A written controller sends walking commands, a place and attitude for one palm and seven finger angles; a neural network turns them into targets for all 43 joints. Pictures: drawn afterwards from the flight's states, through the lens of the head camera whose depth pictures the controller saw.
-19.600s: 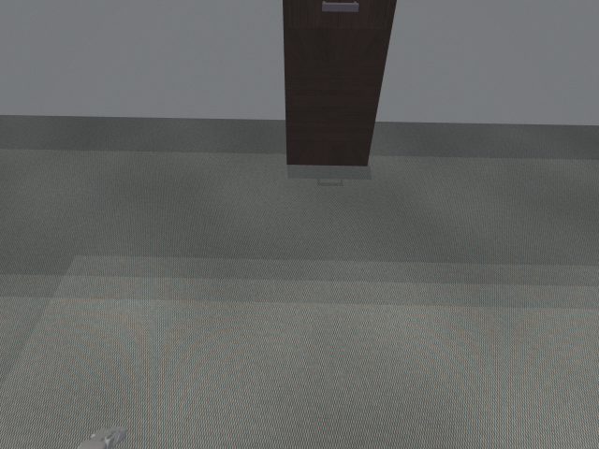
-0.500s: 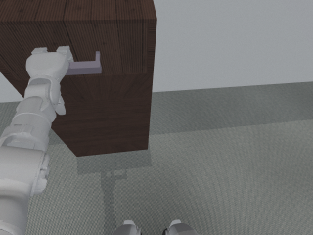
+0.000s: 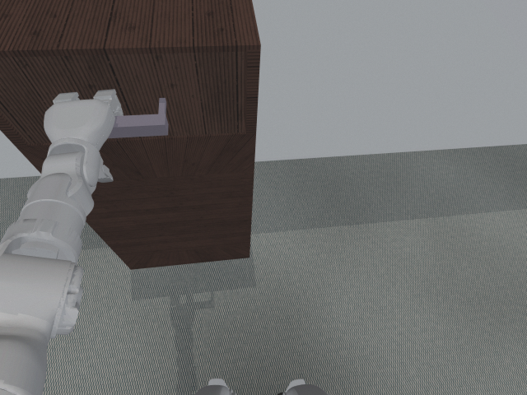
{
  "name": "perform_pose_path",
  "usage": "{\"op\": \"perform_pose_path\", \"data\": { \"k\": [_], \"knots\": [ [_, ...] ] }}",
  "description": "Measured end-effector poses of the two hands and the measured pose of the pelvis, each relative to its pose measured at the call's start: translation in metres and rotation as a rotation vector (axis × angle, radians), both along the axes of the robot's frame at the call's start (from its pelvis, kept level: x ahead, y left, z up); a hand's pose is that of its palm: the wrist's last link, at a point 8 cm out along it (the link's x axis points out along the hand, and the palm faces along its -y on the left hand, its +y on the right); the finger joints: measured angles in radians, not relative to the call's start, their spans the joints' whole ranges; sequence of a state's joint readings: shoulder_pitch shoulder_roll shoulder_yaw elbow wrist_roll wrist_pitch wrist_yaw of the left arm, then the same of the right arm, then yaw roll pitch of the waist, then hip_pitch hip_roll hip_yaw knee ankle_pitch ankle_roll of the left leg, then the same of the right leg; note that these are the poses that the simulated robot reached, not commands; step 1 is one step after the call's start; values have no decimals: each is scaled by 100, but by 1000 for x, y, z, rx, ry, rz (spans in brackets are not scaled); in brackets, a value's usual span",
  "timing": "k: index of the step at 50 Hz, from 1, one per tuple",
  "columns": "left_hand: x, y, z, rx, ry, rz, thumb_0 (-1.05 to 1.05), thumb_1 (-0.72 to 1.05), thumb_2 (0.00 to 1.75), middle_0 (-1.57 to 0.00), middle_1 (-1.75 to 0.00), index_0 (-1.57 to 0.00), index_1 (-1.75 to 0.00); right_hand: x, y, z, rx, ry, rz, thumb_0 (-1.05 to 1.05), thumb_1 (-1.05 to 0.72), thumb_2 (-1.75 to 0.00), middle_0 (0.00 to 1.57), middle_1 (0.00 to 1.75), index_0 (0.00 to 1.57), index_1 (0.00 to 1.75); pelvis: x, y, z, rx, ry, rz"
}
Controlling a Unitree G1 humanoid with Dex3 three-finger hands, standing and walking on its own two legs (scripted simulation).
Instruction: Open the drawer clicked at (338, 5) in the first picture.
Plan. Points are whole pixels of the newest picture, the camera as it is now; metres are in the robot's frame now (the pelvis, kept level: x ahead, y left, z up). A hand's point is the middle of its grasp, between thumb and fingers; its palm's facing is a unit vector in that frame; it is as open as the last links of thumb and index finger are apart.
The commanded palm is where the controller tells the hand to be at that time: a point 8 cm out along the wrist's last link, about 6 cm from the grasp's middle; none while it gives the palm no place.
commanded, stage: close the thumb around the handle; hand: left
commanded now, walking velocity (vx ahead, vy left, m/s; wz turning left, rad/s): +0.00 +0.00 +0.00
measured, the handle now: (123, 116) +0.54 +0.21 +0.07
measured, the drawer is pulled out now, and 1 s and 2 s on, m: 0.00 0.03 0.16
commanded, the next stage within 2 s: pull the drawer open in 0.40 s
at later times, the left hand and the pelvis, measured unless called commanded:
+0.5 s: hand (96, 147) +0.50 +0.25 +0.05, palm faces -0.04 -0.02 -1.00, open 5.9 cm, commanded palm +0.49 +0.24 +0.10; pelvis +0.00 +0.00 +0.00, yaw +0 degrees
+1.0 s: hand (94, 160) +0.47 +0.25 +0.05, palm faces -0.04 -0.05 -1.00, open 5.6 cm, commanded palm +0.43 +0.23 +0.10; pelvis +0.03 +0.02 +0.01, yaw -2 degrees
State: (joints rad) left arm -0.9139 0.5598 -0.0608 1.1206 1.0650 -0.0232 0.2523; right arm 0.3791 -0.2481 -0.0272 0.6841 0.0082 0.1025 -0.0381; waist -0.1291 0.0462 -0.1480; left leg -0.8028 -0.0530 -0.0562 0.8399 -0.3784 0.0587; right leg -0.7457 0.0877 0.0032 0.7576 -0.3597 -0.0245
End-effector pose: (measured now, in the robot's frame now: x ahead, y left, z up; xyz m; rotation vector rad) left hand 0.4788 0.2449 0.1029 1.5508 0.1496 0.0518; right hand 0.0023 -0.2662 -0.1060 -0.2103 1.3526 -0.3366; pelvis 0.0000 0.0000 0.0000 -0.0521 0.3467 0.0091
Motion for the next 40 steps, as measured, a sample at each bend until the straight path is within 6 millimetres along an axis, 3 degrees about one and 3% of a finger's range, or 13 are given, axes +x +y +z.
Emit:
{"op": "perform_pose_path", "data": {
  "k": [16, 31, 40],
  "knots": [
    [1, 1, -1, 1, -30, -12, 0, 69, 81, -37, -129, -38, -131, 12, -2, -1, 4, 8, 11, 0, -91, -90, 20, 30, 20, 30, 6, -1, 0, 1, 5, 4],
    [0, 1, -2, 4, -20, -8, 0, 72, 82, -41, -134, -34, -132, -3, 4, 1, 3, 16, -13, 0, -91, -90, 20, 30, 20, 30, 1, 4, 0, -2, -1, -3],
    [-4, 1, -2, -14, -15, -15, 1, 72, 79, -41, -135, -37, -133, -3, 13, 1, 26, 25, -40, 0, -91, -90, 20, 30, 20, 30, 10, 11, 4, 1, -16, -28]
  ]
}}
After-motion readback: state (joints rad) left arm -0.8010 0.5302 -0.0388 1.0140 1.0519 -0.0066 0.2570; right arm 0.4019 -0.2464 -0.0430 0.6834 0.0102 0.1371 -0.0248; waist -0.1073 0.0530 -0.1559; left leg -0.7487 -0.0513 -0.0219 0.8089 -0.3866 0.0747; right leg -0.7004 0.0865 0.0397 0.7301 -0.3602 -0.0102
